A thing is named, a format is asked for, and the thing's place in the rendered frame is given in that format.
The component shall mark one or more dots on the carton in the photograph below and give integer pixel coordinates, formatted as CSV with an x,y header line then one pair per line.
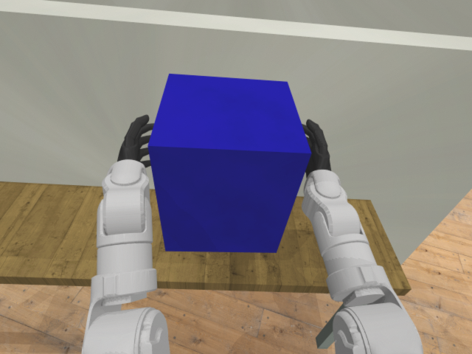
x,y
228,156

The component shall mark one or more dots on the robot left upper arm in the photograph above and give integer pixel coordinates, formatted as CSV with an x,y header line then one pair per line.
x,y
133,331

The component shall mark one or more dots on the table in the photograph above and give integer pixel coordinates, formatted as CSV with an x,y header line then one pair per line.
x,y
48,236

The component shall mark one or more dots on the right robot hand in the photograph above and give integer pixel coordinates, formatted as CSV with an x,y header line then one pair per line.
x,y
320,157

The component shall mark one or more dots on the robot left forearm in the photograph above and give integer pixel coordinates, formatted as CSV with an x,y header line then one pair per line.
x,y
125,270

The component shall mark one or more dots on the robot right forearm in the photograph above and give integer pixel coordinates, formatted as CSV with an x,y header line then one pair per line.
x,y
354,277

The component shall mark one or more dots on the left robot hand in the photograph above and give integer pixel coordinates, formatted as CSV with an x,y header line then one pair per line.
x,y
130,148

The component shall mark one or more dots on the robot right upper arm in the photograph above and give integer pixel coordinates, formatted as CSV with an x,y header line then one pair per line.
x,y
375,329

